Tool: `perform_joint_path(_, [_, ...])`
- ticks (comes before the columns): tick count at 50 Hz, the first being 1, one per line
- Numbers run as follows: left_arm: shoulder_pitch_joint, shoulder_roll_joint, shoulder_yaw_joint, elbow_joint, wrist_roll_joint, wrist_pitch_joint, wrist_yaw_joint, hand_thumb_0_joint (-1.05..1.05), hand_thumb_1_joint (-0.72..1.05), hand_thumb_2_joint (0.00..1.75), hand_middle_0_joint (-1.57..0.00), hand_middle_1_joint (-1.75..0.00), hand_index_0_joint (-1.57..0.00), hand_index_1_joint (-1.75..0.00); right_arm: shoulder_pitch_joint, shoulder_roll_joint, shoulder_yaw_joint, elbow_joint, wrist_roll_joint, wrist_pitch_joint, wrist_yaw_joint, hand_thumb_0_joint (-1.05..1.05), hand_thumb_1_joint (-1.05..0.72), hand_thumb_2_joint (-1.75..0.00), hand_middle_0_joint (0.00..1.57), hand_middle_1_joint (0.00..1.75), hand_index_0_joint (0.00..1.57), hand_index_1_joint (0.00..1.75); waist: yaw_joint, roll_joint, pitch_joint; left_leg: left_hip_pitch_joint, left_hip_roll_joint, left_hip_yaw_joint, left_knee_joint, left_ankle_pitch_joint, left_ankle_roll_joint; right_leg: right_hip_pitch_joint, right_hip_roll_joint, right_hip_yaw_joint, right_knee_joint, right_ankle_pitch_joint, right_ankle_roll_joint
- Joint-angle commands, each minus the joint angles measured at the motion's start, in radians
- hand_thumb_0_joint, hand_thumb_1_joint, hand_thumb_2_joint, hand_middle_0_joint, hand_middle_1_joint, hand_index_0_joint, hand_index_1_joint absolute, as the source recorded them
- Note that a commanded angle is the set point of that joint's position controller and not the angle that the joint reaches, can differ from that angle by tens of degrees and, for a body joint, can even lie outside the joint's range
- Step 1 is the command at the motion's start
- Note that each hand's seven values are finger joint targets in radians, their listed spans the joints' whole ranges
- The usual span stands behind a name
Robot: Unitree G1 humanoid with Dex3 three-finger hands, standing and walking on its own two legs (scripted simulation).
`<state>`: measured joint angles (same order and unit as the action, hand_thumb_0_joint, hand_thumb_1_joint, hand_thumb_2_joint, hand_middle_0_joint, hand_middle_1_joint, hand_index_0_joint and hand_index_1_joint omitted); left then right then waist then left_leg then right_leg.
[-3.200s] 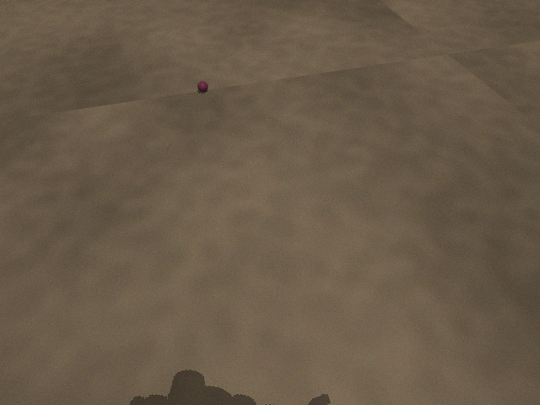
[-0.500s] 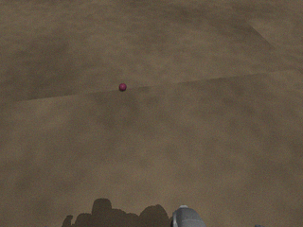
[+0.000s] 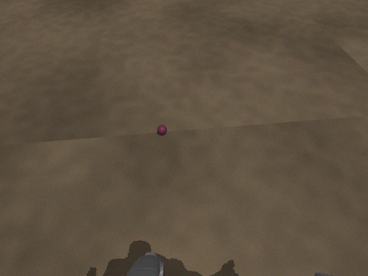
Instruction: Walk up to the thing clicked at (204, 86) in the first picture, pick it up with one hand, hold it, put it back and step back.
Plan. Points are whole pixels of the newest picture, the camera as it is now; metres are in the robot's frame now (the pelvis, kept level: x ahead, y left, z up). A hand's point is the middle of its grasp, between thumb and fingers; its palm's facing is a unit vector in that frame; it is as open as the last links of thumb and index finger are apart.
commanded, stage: walk up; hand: left
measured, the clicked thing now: (162, 129) +1.10 +0.21 -0.74
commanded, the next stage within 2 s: none
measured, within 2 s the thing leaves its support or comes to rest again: neither
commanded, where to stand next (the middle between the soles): +0.66 +0.00 m, yaw +0 degrees
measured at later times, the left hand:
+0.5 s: hand (96, 207) +0.29 +0.27 -0.13, palm faces -0.09 -0.92 -0.39, open 7.4 cm
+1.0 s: hand (104, 179) +0.40 +0.28 -0.16, palm faces -0.03 -0.93 -0.36, open 7.4 cm
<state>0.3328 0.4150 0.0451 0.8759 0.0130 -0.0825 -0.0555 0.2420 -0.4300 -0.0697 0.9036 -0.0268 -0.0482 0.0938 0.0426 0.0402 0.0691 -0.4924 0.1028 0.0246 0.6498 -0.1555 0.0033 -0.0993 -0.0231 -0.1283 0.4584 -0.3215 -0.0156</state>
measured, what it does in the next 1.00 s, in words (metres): walks ahead: left foot, then right foot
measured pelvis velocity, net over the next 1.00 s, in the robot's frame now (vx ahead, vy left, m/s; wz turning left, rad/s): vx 0.38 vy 0.01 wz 0.00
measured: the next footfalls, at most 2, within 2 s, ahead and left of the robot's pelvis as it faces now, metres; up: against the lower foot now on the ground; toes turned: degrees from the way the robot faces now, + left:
left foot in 0.06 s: +0.20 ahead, +0.14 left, +0.00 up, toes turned +6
right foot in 0.50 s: +0.35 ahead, -0.15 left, +0.00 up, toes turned -6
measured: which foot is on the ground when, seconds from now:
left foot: up 0.00-0.04, down 0.06-0.52, up 0.54-0.92, down 0.94-1.00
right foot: down 0.00-0.10, up 0.12-0.48, down 0.50-0.96, up 0.98-1.00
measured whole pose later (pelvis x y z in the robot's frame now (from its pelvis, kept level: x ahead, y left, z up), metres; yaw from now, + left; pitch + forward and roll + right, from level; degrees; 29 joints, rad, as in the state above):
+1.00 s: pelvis +0.38 +0.01 -0.02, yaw +0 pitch -3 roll +0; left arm 0.36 0.43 0.03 0.89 0.01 -0.05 -0.03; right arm 0.24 -0.42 -0.08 0.87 -0.03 -0.08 0.07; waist 0.03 -0.03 0.09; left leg -0.38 0.04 0.07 0.64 -0.20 0.03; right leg -0.23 -0.07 -0.04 0.85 -0.46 -0.02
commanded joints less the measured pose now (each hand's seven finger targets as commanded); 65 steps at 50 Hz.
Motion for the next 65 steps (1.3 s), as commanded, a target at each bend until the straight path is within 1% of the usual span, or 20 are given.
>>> perform_joint_path(1, [-0.047, 0.286, 0.083, -0.087, -0.008, -0.022, 0.013, 0.0, 0.9, 0.9, -0.2, -0.3, -0.2, -0.3, -0.026, -0.166, -0.055, -0.077, 0.008, -0.041, -0.012, 0.0, -0.9, -0.9, 0.2, 0.3, 0.2, 0.3, -0.029, -0.115, -0.004, 0.199, -0.039, 0.068, -0.09, 0.013, 0.016, -0.158, -0.229, 0.141, -0.112, 0.039, -0.168])
perform_joint_path(3, [-0.024, 0.241, 0.059, -0.094, 0.0, -0.018, 0.016, 0.0, 0.9, 0.9, -0.2, -0.3, -0.2, -0.3, 0.137, -0.215, -0.073, -0.028, 0.001, -0.051, -0.029, 0.0, -0.9, -0.9, 0.2, 0.3, 0.2, 0.3, -0.113, 0.012, -0.099, 0.465, -0.077, 0.048, -0.127, -0.083, 0.061, -0.224, -0.166, 0.086, 0.207, 0.299, -0.121])
perform_joint_path(4, [0.018, 0.177, 0.037, -0.1, -0.015, -0.013, 0.022, 0.0, 0.9, 0.9, -0.2, -0.3, -0.2, -0.3, 0.255, -0.288, -0.096, -0.017, -0.016, -0.058, -0.044, 0.0, -0.9, -0.9, 0.2, 0.3, 0.2, 0.3, -0.161, 0.202, -0.18, 0.612, 0.09, -0.197, -0.227, -0.216, 0.128, -0.36, -0.079, 0.019, 0.533, 0.22, -0.066])
perform_joint_path(5, [0.03, 0.173, 0.044, -0.101, -0.026, -0.008, 0.026, 0.0, 0.9, 0.9, -0.2, -0.3, -0.2, -0.3, 0.26, -0.362, -0.111, -0.046, 0.0, -0.062, -0.051, 0.0, -0.9, -0.9, 0.2, 0.3, 0.2, 0.3, -0.155, 0.27, -0.176, 0.7, 0.316, -0.673, -0.386, -0.291, 0.234, -0.607, 0.073, 0.07, 0.69, -0.192, -0.028])
perform_joint_path(6, [-0.024, 0.255, 0.054, -0.083, -0.013, -0.003, 0.04, 0.0, 0.9, 0.9, -0.2, -0.3, -0.2, -0.3, 0.226, -0.356, -0.117, -0.055, 0.033, -0.057, -0.053, 0.0, -0.9, -0.9, 0.2, 0.3, 0.2, 0.3, -0.15, 0.106, -0.16, 0.63, 0.354, -0.688, -0.381, -0.242, 0.29, -0.607, -0.001, 0.193, 0.768, -0.209, -0.039])
perform_joint_path(10, [0.045, 0.226, 0.047, -0.021, -0.025, 0.009, 0.024, 0.0, 0.9, 0.9, -0.2, -0.3, -0.2, -0.3, 0.073, -0.241, -0.06, -0.092, 0.037, -0.061, -0.069, 0.0, -0.9, -0.9, 0.2, 0.3, 0.2, 0.3, -0.044, 0.084, -0.03, 0.343, 0.201, -0.206, -0.365, 0.039, 0.199, -0.464, -0.089, 0.205, 0.618, -0.04, -0.017])
perform_joint_path(16, [-0.061, 0.191, 0.051, -0.047, 0.002, 0.021, -0.016, 0.0, 0.9, 0.9, -0.2, -0.3, -0.2, -0.3, 0.075, -0.265, -0.067, -0.116, 0.022, -0.068, -0.061, 0.0, -0.9, -0.9, 0.2, 0.3, 0.2, 0.3, -0.076, 0.11, 0.002, 0.311, 0.18, -0.13, -0.427, -0.156, 0.236, -0.449, -0.107, 0.126, 0.356, 0.064, 0.017])
perform_joint_path(24, [0.006, 0.216, 0.08, 0.002, 0.003, -0.007, -0.013, 0.0, 0.9, 0.9, -0.2, -0.3, -0.2, -0.3, 0.018, -0.23, -0.051, -0.138, 0.02, -0.047, -0.057, 0.0, -0.9, -0.9, 0.2, 0.3, 0.2, 0.3, 0.02, -0.023, -0.056, 0.162, 0.107, -0.017, -0.137, -0.131, 0.15, -0.03, -0.024, 0.054, 0.096, 0.139, -0.012])
perform_joint_path(25, [0.091, 0.252, 0.098, 0.026, 0.006, -0.019, 0.001, 0.0, 0.9, 0.9, -0.2, -0.3, -0.2, -0.3, 0.076, -0.175, -0.031, -0.131, 0.018, -0.044, -0.059, 0.0, -0.9, -0.9, 0.2, 0.3, 0.2, 0.3, 0.053, -0.173, -0.119, 0.096, 0.043, 0.039, 0.115, -0.093, 0.12, 0.125, -0.042, 0.116, 0.031, 0.036, -0.026])
perform_joint_path(26, [0.163, 0.35, 0.121, 0.013, 0.008, -0.03, 0.017, 0.0, 0.9, 0.9, -0.2, -0.3, -0.2, -0.3, 0.1, -0.101, -0.005, -0.155, 0.022, -0.045, -0.058, 0.0, -0.9, -0.9, 0.2, 0.3, 0.2, 0.3, 0.075, -0.41, -0.141, -0.095, -0.081, 0.102, 0.419, -0.308, 0.06, 0.212, -0.288, 0.523, -0.128, -0.162, -0.107])
perform_joint_path(27, [0.152, 0.384, 0.116, 0.008, -0.007, -0.026, 0.019, 0.0, 0.9, 0.9, -0.2, -0.3, -0.2, -0.3, 0.047, -0.189, -0.028, -0.143, 0.02, -0.033, -0.068, 0.0, -0.9, -0.9, 0.2, 0.3, 0.2, 0.3, 0.079, -0.324, -0.087, -0.206, -0.111, 0.003, 0.518, -0.397, 0.042, 0.154, -0.408, 0.799, -0.24, -0.188, -0.211])
perform_joint_path(33, [-0.025, 0.26, 0.074, -0.061, -0.015, -0.026, 0.032, 0.0, 0.9, 0.9, -0.2, -0.3, -0.2, -0.3, 0.124, -0.193, -0.042, -0.042, 0.023, -0.009, -0.048, 0.0, -0.9, -0.9, 0.2, 0.3, 0.2, 0.3, -0.029, -0.211, -0.019, -0.043, -0.016, -0.055, 0.384, -0.161, 0.022, -0.099, -0.237, 0.315, -0.212, 0.064, -0.181])
perform_joint_path(41, [0.016, 0.28, 0.082, -0.092, -0.006, -0.028, 0.027, 0.0, 0.9, 0.9, -0.2, -0.3, -0.2, -0.3, -0.029, -0.158, -0.043, -0.099, 0.003, -0.021, -0.022, 0.0, -0.9, -0.9, 0.2, 0.3, 0.2, 0.3, 0.01, -0.179, -0.009, 0.007, -0.005, -0.007, 0.02, -0.065, -0.001, -0.086, -0.259, 0.248, -0.183, 0.023, -0.21])
perform_joint_path(46, [-0.039, 0.26, 0.06, -0.108, -0.005, -0.015, 0.029, 0.0, 0.9, 0.9, -0.2, -0.3, -0.2, -0.3, 0.104, -0.181, -0.064, -0.053, 0.003, -0.037, -0.032, 0.0, -0.9, -0.9, 0.2, 0.3, 0.2, 0.3, -0.097, -0.081, -0.065, 0.375, -0.077, 0.057, -0.095, -0.043, 0.035, -0.254, -0.203, 0.15, 0.06, 0.116, -0.139])
perform_joint_path(47, [-0.012, 0.207, 0.041, -0.113, -0.002, -0.012, 0.028, 0.0, 0.9, 0.9, -0.2, -0.3, -0.2, -0.3, 0.216, -0.238, -0.083, -0.025, 0.003, -0.044, -0.046, 0.0, -0.9, -0.9, 0.2, 0.3, 0.2, 0.3, -0.149, 0.087, -0.129, 0.535, -0.032, -0.052, -0.178, -0.188, 0.071, -0.334, -0.139, 0.09, 0.337, 0.178, -0.103])
perform_joint_path(48, [0.029, 0.13, 0.022, -0.125, -0.023, -0.009, 0.024, 0.0, 0.9, 0.9, -0.2, -0.3, -0.2, -0.3, 0.251, -0.335, -0.107, -0.056, -0.005, -0.053, -0.055, 0.0, -0.9, -0.9, 0.2, 0.3, 0.2, 0.3, -0.147, 0.312, -0.142, 0.664, 0.24, -0.54, -0.347, -0.335, 0.17, -0.594, 0.027, 0.038, 0.617, -0.1, -0.023])
perform_joint_path(49, [0.014, 0.228, 0.047, -0.095, -0.013, 0.002, 0.044, 0.0, 0.9, 0.9, -0.2, -0.3, -0.2, -0.3, 0.234, -0.356, -0.109, -0.069, 0.026, -0.05, -0.056, 0.0, -0.9, -0.9, 0.2, 0.3, 0.2, 0.3, -0.144, 0.172, -0.118, 0.579, 0.332, -0.686, -0.392, -0.324, 0.26, -0.61, 0.012, 0.152, 0.704, -0.228, -0.036])
perform_joint_path(55, [0.074, 0.21, 0.046, -0.016, -0.012, 0.019, 0.025, 0.0, 0.9, 0.9, -0.2, -0.3, -0.2, -0.3, 0.081, -0.234, -0.061, -0.114, 0.028, -0.056, -0.07, 0.0, -0.9, -0.9, 0.2, 0.3, 0.2, 0.3, -0.048, 0.11, -0.031, 0.33, 0.164, -0.191, -0.365, 0.02, 0.203, -0.439, -0.08, 0.176, 0.56, -0.015, -0.003])
perform_joint_path(61, [-0.041, 0.196, 0.056, -0.046, 0.001, 0.022, -0.003, 0.0, 0.9, 0.9, -0.2, -0.3, -0.2, -0.3, 0.071, -0.264, -0.068, -0.135, 0.022, -0.051, -0.062, 0.0, -0.9, -0.9, 0.2, 0.3, 0.2, 0.3, -0.064, 0.111, 0.03, 0.236, 0.174, -0.171, -0.43, -0.274, 0.234, -0.385, -0.097, 0.122, 0.317, 0.076, 0.013])
perform_joint_path(65, [-0.04, 0.179, 0.057, -0.03, 0.0, 0.003, 0.005, 0.0, 0.9, 0.9, -0.2, -0.3, -0.2, -0.3, 0.048, -0.253, -0.059, -0.142, 0.021, -0.034, -0.057, 0.0, -0.9, -0.9, 0.2, 0.3, 0.2, 0.3, -0.045, 0.078, -0.005, 0.215, 0.137, -0.11, -0.31, -0.159, 0.204, -0.234, -0.038, 0.076, 0.154, 0.122, 0.007])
